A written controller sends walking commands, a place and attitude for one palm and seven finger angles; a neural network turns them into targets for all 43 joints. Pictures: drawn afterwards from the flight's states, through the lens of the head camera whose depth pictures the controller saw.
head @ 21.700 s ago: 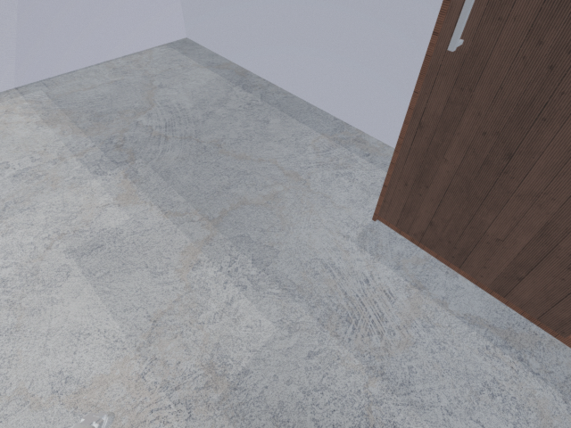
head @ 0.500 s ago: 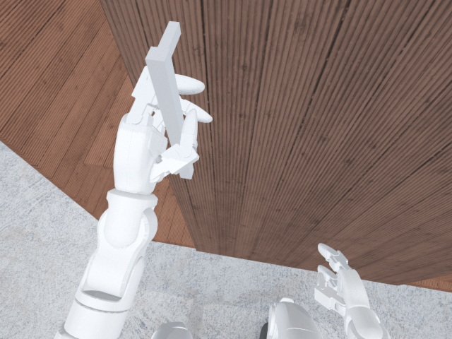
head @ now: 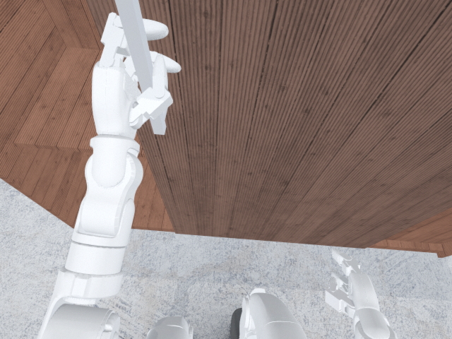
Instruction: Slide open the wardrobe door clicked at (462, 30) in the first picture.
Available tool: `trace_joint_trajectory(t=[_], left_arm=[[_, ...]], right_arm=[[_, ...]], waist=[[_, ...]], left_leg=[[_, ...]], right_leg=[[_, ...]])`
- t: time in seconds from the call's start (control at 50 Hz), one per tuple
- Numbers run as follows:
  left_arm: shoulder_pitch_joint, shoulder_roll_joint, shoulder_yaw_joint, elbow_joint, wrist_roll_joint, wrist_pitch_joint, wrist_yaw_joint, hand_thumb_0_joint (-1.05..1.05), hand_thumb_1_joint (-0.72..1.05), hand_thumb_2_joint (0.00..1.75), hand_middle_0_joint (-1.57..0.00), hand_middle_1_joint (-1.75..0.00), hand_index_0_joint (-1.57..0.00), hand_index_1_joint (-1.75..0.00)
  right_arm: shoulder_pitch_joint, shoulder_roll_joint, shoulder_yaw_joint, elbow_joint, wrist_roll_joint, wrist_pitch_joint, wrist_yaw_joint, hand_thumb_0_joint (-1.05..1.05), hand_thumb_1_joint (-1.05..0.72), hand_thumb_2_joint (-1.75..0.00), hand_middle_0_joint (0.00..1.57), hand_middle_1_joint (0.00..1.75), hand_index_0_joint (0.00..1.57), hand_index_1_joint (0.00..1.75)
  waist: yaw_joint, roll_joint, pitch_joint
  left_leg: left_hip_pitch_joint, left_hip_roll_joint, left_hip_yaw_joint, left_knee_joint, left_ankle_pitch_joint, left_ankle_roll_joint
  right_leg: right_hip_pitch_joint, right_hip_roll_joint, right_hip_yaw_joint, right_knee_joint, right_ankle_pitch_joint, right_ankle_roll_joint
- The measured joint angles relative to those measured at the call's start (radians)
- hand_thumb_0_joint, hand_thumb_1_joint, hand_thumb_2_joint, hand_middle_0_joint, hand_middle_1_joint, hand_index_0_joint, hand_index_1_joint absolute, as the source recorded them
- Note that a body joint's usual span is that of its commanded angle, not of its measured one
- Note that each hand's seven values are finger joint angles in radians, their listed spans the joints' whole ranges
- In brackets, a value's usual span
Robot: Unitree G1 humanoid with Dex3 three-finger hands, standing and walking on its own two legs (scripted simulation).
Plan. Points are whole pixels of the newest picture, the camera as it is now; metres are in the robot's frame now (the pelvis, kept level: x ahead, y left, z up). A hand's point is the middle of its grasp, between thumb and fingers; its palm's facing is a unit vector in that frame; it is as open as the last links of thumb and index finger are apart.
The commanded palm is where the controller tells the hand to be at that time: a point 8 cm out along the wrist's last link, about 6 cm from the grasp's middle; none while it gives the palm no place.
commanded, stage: step sideways, sliding the door along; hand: left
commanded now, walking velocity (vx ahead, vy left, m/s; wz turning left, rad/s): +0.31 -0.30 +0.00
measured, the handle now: (150, 68) +0.43 +0.15 +0.20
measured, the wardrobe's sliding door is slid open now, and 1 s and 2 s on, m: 0.44 0.45 0.45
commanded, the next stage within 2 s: stop walking and hold the door there in 0.56 s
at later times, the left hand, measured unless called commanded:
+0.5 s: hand (186, 87) +0.39 +0.10 +0.20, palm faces +0.47 -0.88 -0.03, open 6.3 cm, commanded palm +0.36 +0.06 +0.19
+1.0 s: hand (179, 89) +0.40 +0.11 +0.20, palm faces +0.68 -0.66 -0.32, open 6.3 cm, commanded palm +0.35 +0.13 +0.18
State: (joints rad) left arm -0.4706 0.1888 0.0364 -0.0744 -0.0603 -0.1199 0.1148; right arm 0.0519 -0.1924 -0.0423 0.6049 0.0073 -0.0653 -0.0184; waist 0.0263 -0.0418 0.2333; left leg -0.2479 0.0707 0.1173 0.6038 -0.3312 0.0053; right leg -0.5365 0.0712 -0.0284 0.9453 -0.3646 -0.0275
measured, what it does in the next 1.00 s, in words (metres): steps to the right: right foot, then left foot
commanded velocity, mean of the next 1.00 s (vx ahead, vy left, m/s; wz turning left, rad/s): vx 0.01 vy -0.09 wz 0.00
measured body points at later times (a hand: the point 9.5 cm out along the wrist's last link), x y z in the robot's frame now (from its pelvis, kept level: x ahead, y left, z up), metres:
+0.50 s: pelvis -0.02 -0.15 -0.01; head +0.07 -0.16 +0.43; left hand +0.36 +0.14 +0.21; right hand +0.18 -0.39 -0.13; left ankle -0.01 -0.04 -0.73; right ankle -0.04 -0.29 -0.72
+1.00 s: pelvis +0.03 -0.27 +0.00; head +0.09 -0.33 +0.44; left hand +0.36 +0.14 +0.22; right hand +0.23 -0.54 -0.12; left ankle +0.00 -0.12 -0.65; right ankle +0.11 -0.39 -0.73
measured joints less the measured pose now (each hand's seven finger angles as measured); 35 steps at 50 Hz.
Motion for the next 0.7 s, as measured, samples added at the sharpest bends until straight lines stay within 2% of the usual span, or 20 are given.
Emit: trace_joint_trajectory(t=[0.06, 0.1, 0.18, 0.26, 0.3, 0.32, 0.34, 0.36, 0.38, 0.42, 0.44, 0.46, 0.48, 0.5, 0.52, 0.56, 0.6, 0.64, 0.68, 0.7], left_arm=[[-0.015, -0.017, -0.007, 0.056, -0.010, 0.012, -0.006, 0.02, 0.82, 0.84, -0.46, -1.40, -0.23, -1.37], [-0.028, -0.024, 0.002, 0.086, -0.007, 0.024, -0.001, 0.02, 0.81, 0.85, -0.46, -1.40, -0.25, -1.37], [-0.076, 0.007, 0.039, 0.139, -0.013, 0.046, 0.009, 0.01, 0.80, 0.85, -0.46, -1.40, -0.27, -1.38], [-0.159, 0.064, 0.089, 0.212, -0.021, 0.063, 0.037, 0.00, 0.79, 0.86, -0.46, -1.40, -0.27, -1.39], [-0.208, 0.102, 0.121, 0.266, -0.027, 0.076, 0.048, 0.00, 0.79, 0.87, -0.46, -1.40, -0.24, -1.38], [-0.229, 0.117, 0.145, 0.294, -0.032, 0.083, 0.054, -0.01, 0.79, 0.87, -0.46, -1.40, -0.23, -1.37], [-0.238, 0.119, 0.174, 0.318, -0.038, 0.084, 0.065, -0.01, 0.79, 0.87, -0.46, -1.40, -0.21, -1.35], [-0.240, 0.118, 0.195, 0.338, -0.042, 0.085, 0.077, -0.02, 0.79, 0.87, -0.46, -1.40, -0.19, -1.34], [-0.238, 0.118, 0.209, 0.353, -0.045, 0.092, 0.083, -0.02, 0.78, 0.86, -0.46, -1.40, -0.18, -1.34], [-0.230, 0.116, 0.215, 0.365, -0.052, 0.104, 0.090, -0.02, 0.79, 0.86, -0.46, -1.40, -0.15, -1.34], [-0.226, 0.111, 0.209, 0.361, -0.056, 0.110, 0.094, -0.02, 0.79, 0.86, -0.46, -1.40, -0.14, -1.34], [-0.226, 0.104, 0.206, 0.356, -0.062, 0.116, 0.100, -0.02, 0.80, 0.86, -0.46, -1.40, -0.13, -1.34], [-0.225, 0.098, 0.204, 0.349, -0.064, 0.119, 0.106, -0.01, 0.81, 0.86, -0.45, -1.40, -0.13, -1.33], [-0.222, 0.095, 0.202, 0.339, -0.063, 0.121, 0.111, -0.01, 0.81, 0.86, -0.45, -1.40, -0.13, -1.32], [-0.230, 0.103, 0.198, 0.333, -0.070, 0.119, 0.107, -0.01, 0.81, 0.87, -0.44, -1.40, -0.13, -1.31], [-0.247, 0.121, 0.197, 0.335, -0.065, 0.110, 0.094, -0.01, 0.82, 0.87, -0.43, -1.40, -0.12, -1.29], [-0.248, 0.130, 0.200, 0.331, -0.052, 0.108, 0.083, -0.01, 0.82, 0.87, -0.42, -1.40, -0.13, -1.28], [-0.243, 0.137, 0.205, 0.323, -0.046, 0.108, 0.074, -0.01, 0.81, 0.87, -0.41, -1.40, -0.13, -1.28], [-0.237, 0.145, 0.212, 0.318, -0.048, 0.106, 0.065, -0.01, 0.81, 0.88, -0.39, -1.40, -0.14, -1.28], [-0.220, 0.169, 0.232, 0.333, -0.040, 0.081, 0.040, -0.02, 0.79, 0.88, -0.39, -1.40, -0.14, -1.28]], right_arm=[[0.048, 0.000, 0.006, 0.024, 0.004, 0.007, 0.016, 0.01, -0.90, -0.89, 0.20, 0.30, 0.20, 0.30], [0.074, 0.005, 0.010, 0.038, 0.009, 0.022, 0.022, 0.01, -0.90, -0.89, 0.20, 0.30, 0.20, 0.30], [0.107, 0.029, 0.024, 0.041, 0.019, 0.040, 0.025, 0.01, -0.90, -0.89, 0.20, 0.30, 0.20, 0.30], [0.110, 0.043, 0.038, 0.022, 0.034, 0.024, 0.029, 0.01, -0.90, -0.89, 0.20, 0.30, 0.20, 0.30], [0.103, 0.042, 0.045, 0.015, 0.045, 0.016, 0.033, 0.01, -0.90, -0.89, 0.20, 0.30, 0.20, 0.30], [0.091, 0.033, 0.048, 0.017, 0.051, 0.014, 0.034, 0.01, -0.90, -0.89, 0.20, 0.30, 0.20, 0.30], [0.069, 0.010, 0.045, 0.028, 0.057, 0.016, 0.031, 0.01, -0.90, -0.89, 0.20, 0.30, 0.20, 0.30], [0.052, -0.011, 0.038, 0.039, 0.059, 0.020, 0.024, 0.01, -0.90, -0.89, 0.20, 0.30, 0.20, 0.30], [0.039, -0.029, 0.030, 0.052, 0.061, 0.027, 0.013, 0.01, -0.90, -0.89, 0.20, 0.30, 0.20, 0.30], [0.025, -0.058, 0.015, 0.077, 0.060, 0.038, -0.013, 0.01, -0.90, -0.89, 0.20, 0.30, 0.20, 0.30], [0.024, -0.069, 0.011, 0.085, 0.058, 0.042, -0.025, 0.01, -0.90, -0.89, 0.20, 0.30, 0.20, 0.30], [0.027, -0.080, 0.010, 0.088, 0.058, 0.046, -0.032, 0.01, -0.90, -0.89, 0.20, 0.30, 0.20, 0.30], [0.032, -0.089, 0.009, 0.085, 0.057, 0.051, -0.036, 0.01, -0.90, -0.89, 0.20, 0.30, 0.20, 0.30], [0.042, -0.102, 0.004, 0.073, 0.054, 0.054, -0.036, 0.01, -0.90, -0.89, 0.20, 0.30, 0.20, 0.30], [0.039, -0.096, -0.008, 0.069, 0.051, 0.055, -0.036, 0.01, -0.90, -0.89, 0.20, 0.30, 0.20, 0.30], [0.025, -0.069, -0.016, 0.074, 0.054, 0.059, -0.017, 0.01, -0.90, -0.89, 0.20, 0.30, 0.20, 0.30], [0.026, -0.046, -0.010, 0.073, 0.055, 0.058, 0.003, 0.01, -0.91, -0.89, 0.19, 0.30, 0.20, 0.30], [0.033, -0.030, -0.004, 0.062, 0.053, 0.052, 0.017, 0.01, -0.90, -0.89, 0.20, 0.30, 0.20, 0.30], [0.043, -0.019, -0.001, 0.047, 0.052, 0.049, 0.026, 0.01, -0.90, -0.89, 0.20, 0.30, 0.20, 0.30], [0.038, -0.012, 0.009, 0.050, 0.048, 0.052, 0.025, 0.01, -0.90, -0.89, 0.20, 0.30, 0.20, 0.30]], waist=[[0.029, 0.048, -0.021], [0.061, 0.071, -0.035], [0.102, 0.089, -0.037], [0.123, 0.096, -0.016], [0.124, 0.083, -0.012], [0.117, 0.086, -0.010], [0.097, 0.123, 0.002], [0.074, 0.146, 0.007], [0.057, 0.151, 0.006], [0.045, 0.133, -0.001], [0.045, 0.122, -0.008], [0.044, 0.114, -0.015], [0.044, 0.110, -0.023], [0.049, 0.125, -0.037], [0.053, 0.118, -0.025], [0.077, 0.084, 0.011], [0.090, 0.069, 0.020], [0.104, 0.072, 0.027], [0.122, 0.082, 0.031], [0.123, 0.082, 0.026]], left_leg=[[0.009, 0.077, -0.017, -0.040, 0.022, -0.036], [0.015, 0.125, -0.017, -0.073, 0.047, -0.058], [0.018, 0.205, -0.036, -0.115, 0.087, -0.105], [-0.005, 0.258, -0.075, -0.096, 0.101, -0.154], [-0.035, 0.259, -0.098, -0.049, 0.089, -0.168], [-0.058, 0.259, -0.114, -0.011, 0.075, -0.156], [-0.087, 0.267, -0.149, 0.039, 0.057, -0.103], [-0.125, 0.242, -0.172, 0.121, -0.024, -0.059], [-0.165, 0.195, -0.172, 0.227, -0.125, -0.042], [-0.209, 0.100, -0.116, 0.375, -0.247, -0.025], [-0.207, 0.065, -0.080, 0.363, -0.254, -0.019], [-0.188, 0.040, -0.042, 0.286, -0.209, -0.017], [-0.148, 0.028, -0.003, 0.163, -0.093, -0.014], [-0.101, 0.041, 0.014, 0.051, 0.071, 0.005], [-0.093, 0.051, 0.015, 0.051, 0.087, 0.010], [-0.071, 0.070, 0.021, 0.082, 0.028, -0.007], [-0.046, 0.099, 0.009, 0.058, 0.009, -0.032], [-0.019, 0.133, -0.006, 0.015, 0.026, -0.057], [0.007, 0.166, -0.016, -0.028, 0.047, -0.079], [0.021, 0.180, -0.014, -0.050, 0.055, -0.089]], right_leg=[[-0.022, -0.022, 0.031, 0.178, 0.017, 0.032], [-0.009, -0.062, 0.042, 0.186, 0.038, 0.050], [0.089, -0.123, 0.026, 0.016, 0.013, 0.070], [0.230, -0.120, -0.020, -0.224, 0.007, 0.069], [0.311, -0.113, -0.046, -0.376, 0.092, 0.063], [0.341, -0.112, -0.060, -0.421, 0.070, 0.079], [0.346, -0.096, -0.084, -0.412, 0.047, 0.084], [0.341, -0.098, -0.103, -0.393, 0.033, 0.081], [0.332, -0.115, -0.114, -0.375, 0.024, 0.075], [0.320, -0.155, -0.118, -0.359, 0.018, 0.062], [0.314, -0.169, -0.120, -0.354, 0.019, 0.054], [0.305, -0.178, -0.123, -0.340, 0.021, 0.046], [0.286, -0.179, -0.126, -0.302, 0.022, 0.041], [0.248, -0.161, -0.127, -0.227, 0.024, 0.039], [0.206, -0.149, -0.100, -0.118, -0.036, 0.041], [0.126, -0.114, -0.024, 0.091, -0.114, 0.037], [0.064, -0.098, -0.014, 0.204, -0.118, 0.042], [0.023, -0.104, -0.026, 0.233, -0.085, 0.050], [0.005, -0.114, -0.034, 0.195, -0.037, 0.059], [-0.001, -0.117, -0.033, 0.165, -0.017, 0.066]])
